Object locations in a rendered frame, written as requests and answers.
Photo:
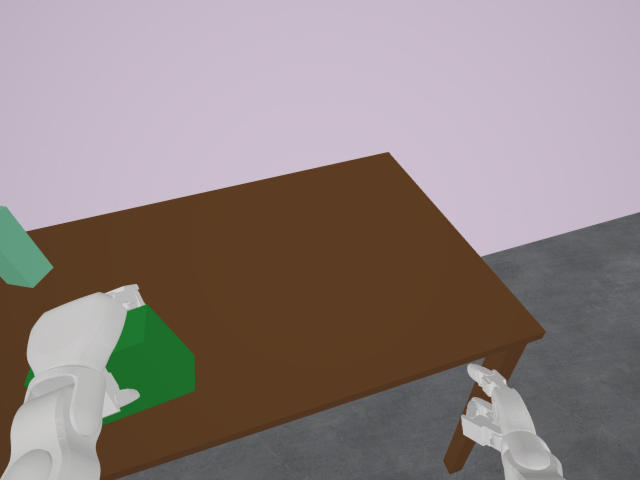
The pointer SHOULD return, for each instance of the right robot hand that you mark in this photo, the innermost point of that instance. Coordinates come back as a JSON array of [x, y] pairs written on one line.
[[487, 423]]

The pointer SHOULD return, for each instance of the left robot hand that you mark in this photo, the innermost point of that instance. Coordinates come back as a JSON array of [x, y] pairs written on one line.
[[84, 332]]

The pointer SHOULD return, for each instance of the sponge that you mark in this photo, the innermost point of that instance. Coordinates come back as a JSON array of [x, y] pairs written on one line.
[[149, 358]]

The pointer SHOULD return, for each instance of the table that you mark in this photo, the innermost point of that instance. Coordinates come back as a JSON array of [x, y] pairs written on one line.
[[296, 294]]

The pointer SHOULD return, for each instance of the robot right forearm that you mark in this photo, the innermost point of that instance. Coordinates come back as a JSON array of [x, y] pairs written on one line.
[[525, 456]]

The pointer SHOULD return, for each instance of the robot left forearm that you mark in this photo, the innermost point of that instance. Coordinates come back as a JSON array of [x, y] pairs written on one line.
[[54, 433]]

